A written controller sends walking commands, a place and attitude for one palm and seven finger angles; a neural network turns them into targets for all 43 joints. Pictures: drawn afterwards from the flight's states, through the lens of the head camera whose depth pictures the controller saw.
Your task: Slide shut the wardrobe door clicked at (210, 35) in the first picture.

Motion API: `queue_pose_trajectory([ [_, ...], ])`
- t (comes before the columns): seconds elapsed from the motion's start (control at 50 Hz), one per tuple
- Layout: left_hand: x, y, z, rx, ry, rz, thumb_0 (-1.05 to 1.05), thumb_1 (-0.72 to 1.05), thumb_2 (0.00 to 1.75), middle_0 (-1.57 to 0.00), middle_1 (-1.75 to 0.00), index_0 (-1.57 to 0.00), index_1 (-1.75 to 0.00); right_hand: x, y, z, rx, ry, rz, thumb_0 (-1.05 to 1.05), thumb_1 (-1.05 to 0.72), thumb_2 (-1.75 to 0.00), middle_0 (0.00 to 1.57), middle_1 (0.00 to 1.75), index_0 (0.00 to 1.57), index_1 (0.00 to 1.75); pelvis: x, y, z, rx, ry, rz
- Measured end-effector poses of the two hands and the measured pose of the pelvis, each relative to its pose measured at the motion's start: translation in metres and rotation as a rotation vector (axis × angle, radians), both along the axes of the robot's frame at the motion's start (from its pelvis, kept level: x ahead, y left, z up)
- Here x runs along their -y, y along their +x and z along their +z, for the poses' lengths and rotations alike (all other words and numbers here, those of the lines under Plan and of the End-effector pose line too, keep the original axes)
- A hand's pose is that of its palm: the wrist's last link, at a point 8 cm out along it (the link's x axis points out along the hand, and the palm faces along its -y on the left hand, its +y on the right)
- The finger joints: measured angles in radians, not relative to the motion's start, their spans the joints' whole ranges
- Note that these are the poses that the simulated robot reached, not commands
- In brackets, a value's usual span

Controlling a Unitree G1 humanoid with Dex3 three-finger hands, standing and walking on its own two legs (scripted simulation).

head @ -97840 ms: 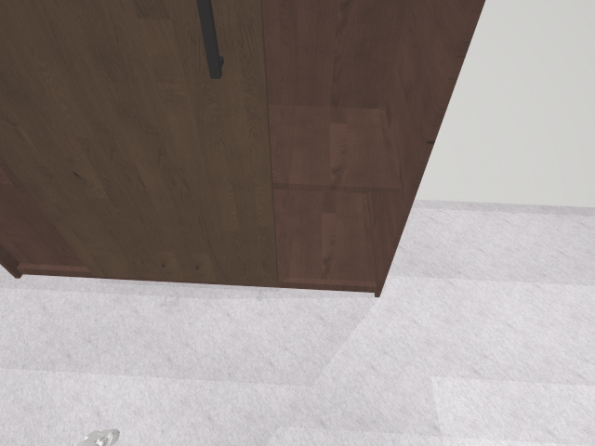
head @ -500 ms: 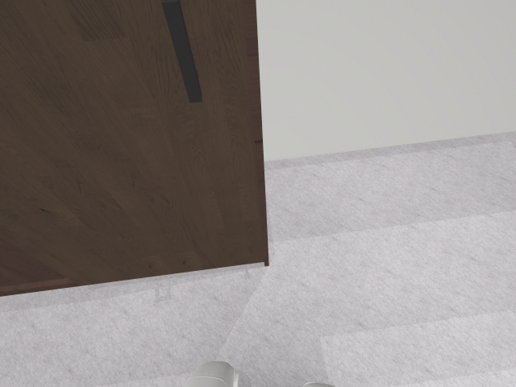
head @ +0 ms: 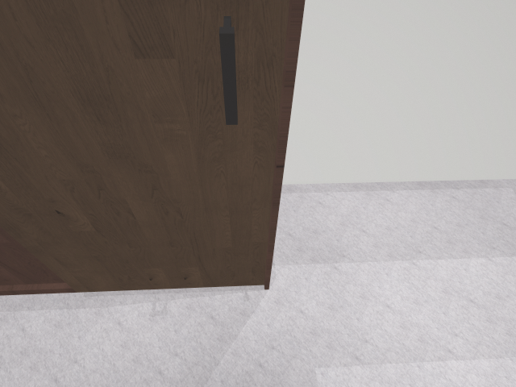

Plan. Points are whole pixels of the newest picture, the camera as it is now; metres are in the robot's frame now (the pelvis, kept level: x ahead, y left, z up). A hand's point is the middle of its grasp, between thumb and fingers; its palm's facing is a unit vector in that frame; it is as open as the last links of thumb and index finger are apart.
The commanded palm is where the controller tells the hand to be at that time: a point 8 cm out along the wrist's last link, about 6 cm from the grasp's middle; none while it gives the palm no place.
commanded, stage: come to a stop and stand still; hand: left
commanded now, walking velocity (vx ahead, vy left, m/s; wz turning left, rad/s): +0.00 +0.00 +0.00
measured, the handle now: (229, 73) +0.52 +0.07 +0.21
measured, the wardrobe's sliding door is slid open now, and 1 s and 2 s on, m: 0.00 0.00 0.00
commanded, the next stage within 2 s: look again from close up in 1.52 s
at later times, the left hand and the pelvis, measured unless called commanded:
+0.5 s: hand out of the picture +0.01 +0.19 -0.17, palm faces +0.01 -0.98 -0.20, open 7.4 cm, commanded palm none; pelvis +0.00 +0.02 +0.00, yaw -1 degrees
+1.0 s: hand out of the picture +0.04 +0.26 -0.16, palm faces -0.04 -0.96 -0.28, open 7.4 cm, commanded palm none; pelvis -0.03 +0.04 +0.00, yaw -2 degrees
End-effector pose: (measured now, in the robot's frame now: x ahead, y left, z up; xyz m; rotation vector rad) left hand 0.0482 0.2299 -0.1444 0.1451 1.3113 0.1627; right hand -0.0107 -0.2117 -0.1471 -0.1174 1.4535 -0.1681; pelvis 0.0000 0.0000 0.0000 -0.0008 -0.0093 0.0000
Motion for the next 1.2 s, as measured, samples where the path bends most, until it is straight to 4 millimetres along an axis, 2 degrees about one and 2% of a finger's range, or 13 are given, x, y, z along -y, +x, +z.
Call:
queue_pose_trajectory([
  [0.16,-0.011,-0.033,0.000,-0.068,0.007,0.037,0.00,0.91,0.90,-0.20,-0.30,-0.20,-0.30,-0.001,0.015,0.001,0.027,-0.020,0.037,0.01,-0.92,-0.90,0.20,0.30,0.20,0.30,-0.008,0.000,0.001,0.003,0.000,0.010],
  [0.28,-0.006,-0.053,0.000,-0.123,-0.014,0.037,0.00,0.91,0.90,-0.20,-0.30,-0.20,-0.30,0.003,0.027,0.006,0.061,-0.036,0.051,0.01,-0.92,-0.90,0.20,0.30,0.20,0.30,-0.010,0.000,0.003,0.006,-0.001,0.001],
  [0.38,0.000,-0.059,0.000,-0.140,-0.031,0.015,0.01,0.91,0.90,-0.20,-0.30,-0.20,-0.30,0.004,0.033,0.008,0.080,-0.038,0.057,0.01,-0.92,-0.90,0.20,0.30,0.20,0.30,-0.011,0.000,0.005,0.007,0.000,-0.006],
  [0.46,-0.007,-0.052,0.001,-0.078,-0.011,-0.009,0.01,0.90,0.90,-0.20,-0.30,-0.20,-0.30,0.011,0.041,0.009,0.159,-0.055,0.053,0.01,-0.91,-0.90,0.20,0.30,0.20,0.30,-0.013,0.001,0.000,-0.009,-0.007,-0.013],
  [0.56,-0.025,-0.030,0.001,0.013,0.024,-0.032,0.01,0.90,0.90,-0.20,-0.30,-0.20,-0.30,0.018,0.054,0.014,0.239,-0.090,0.043,0.01,-0.91,-0.90,0.20,0.30,0.20,0.30,-0.018,0.002,-0.004,0.006,-0.007,-0.021],
  [0.72,-0.053,0.003,0.012,0.141,0.066,-0.073,0.01,0.90,0.90,-0.20,-0.30,-0.20,-0.30,0.018,0.063,0.024,0.313,-0.116,0.063,0.01,-0.91,-0.90,0.20,0.30,0.20,0.30,-0.028,-0.009,-0.003,0.032,-0.008,-0.034],
  [0.8,-0.064,0.008,0.018,0.168,0.078,-0.091,0.01,0.90,0.90,-0.20,-0.30,-0.20,-0.30,0.014,0.059,0.027,0.319,-0.113,0.075,0.01,-0.90,-0.90,0.20,0.30,0.20,0.30,-0.034,-0.017,-0.001,0.036,-0.007,-0.035],
  [0.9,-0.074,0.001,0.022,0.161,0.086,-0.103,0.01,0.90,0.90,-0.20,-0.30,-0.20,-0.30,0.010,0.044,0.027,0.296,-0.108,0.080,0.01,-0.90,-0.90,0.20,0.30,0.20,0.30,-0.039,-0.026,0.001,0.038,-0.007,-0.037],
  [1.04,-0.080,-0.027,0.018,0.091,0.081,-0.100,0.01,0.90,0.90,-0.20,-0.30,-0.20,-0.30,0.008,0.015,0.025,0.225,-0.108,0.069,0.01,-0.90,-0.90,0.20,0.30,0.20,0.30,-0.045,-0.035,0.003,0.038,-0.005,-0.037],
  [1.2,-0.077,-0.065,0.010,-0.015,0.059,-0.082,0.01,0.90,0.90,-0.20,-0.30,-0.20,-0.30,0.005,-0.013,0.022,0.139,-0.103,0.050,0.01,-0.90,-0.90,0.20,0.30,0.20,0.30,-0.048,-0.040,0.004,0.033,-0.003,-0.034],
])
